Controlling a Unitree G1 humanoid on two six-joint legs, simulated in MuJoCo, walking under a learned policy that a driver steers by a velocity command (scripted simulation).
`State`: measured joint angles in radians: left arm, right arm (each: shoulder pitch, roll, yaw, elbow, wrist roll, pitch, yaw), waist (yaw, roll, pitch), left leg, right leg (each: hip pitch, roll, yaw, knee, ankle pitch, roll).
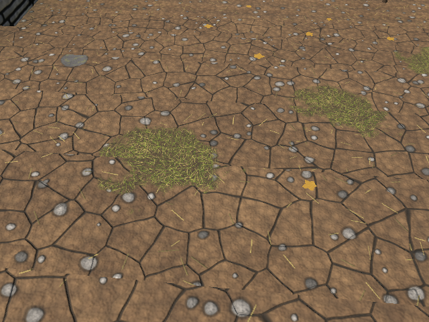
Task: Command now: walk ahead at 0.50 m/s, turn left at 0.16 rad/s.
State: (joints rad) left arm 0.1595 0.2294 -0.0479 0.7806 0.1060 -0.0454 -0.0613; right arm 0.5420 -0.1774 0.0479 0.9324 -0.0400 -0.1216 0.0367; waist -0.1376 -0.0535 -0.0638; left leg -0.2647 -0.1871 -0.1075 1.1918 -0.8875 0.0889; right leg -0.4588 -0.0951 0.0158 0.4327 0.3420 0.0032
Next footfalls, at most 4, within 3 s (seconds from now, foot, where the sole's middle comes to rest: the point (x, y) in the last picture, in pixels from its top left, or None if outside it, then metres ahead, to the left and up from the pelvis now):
0.04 right None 0.15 -0.13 -0.84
0.46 left None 0.47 0.09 -0.84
0.98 right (248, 315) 0.58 -0.16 -0.84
1.34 left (201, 256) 0.93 -0.04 -1.02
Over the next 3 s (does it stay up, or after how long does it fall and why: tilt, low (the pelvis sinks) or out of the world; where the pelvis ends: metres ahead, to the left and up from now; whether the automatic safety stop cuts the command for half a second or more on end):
stays up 1.64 -0.33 -0.43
